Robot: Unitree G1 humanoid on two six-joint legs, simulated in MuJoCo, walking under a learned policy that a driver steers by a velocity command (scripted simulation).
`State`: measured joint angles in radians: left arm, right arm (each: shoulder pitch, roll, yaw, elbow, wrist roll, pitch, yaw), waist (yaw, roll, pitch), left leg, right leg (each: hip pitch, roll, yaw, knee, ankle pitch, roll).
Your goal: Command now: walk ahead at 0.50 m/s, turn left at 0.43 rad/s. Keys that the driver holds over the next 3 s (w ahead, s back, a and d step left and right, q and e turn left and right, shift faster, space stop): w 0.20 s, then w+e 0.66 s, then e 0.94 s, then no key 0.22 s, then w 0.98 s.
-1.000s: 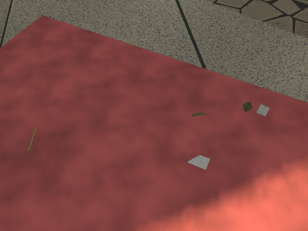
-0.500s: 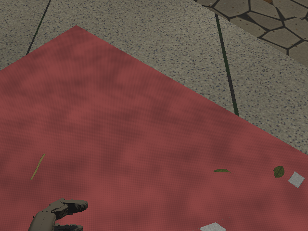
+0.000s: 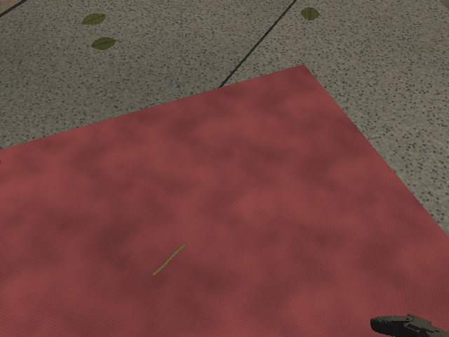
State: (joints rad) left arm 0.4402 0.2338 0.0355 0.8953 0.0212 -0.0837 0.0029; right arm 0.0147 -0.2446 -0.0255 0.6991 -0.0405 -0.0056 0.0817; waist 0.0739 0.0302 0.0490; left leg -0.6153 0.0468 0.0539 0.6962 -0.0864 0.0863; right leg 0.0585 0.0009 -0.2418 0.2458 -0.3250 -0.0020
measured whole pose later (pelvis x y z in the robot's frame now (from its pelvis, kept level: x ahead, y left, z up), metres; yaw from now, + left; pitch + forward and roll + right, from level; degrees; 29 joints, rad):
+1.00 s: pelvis +0.52 -0.02 +0.01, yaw -19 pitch +1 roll +0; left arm 0.38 0.27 0.07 0.87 0.00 -0.03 0.00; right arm 0.08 -0.26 -0.01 0.74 -0.03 -0.03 0.01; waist 0.06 0.03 0.06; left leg -0.66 0.08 -0.06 0.80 -0.10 -0.05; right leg -0.10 0.15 0.11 0.34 -0.24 -0.12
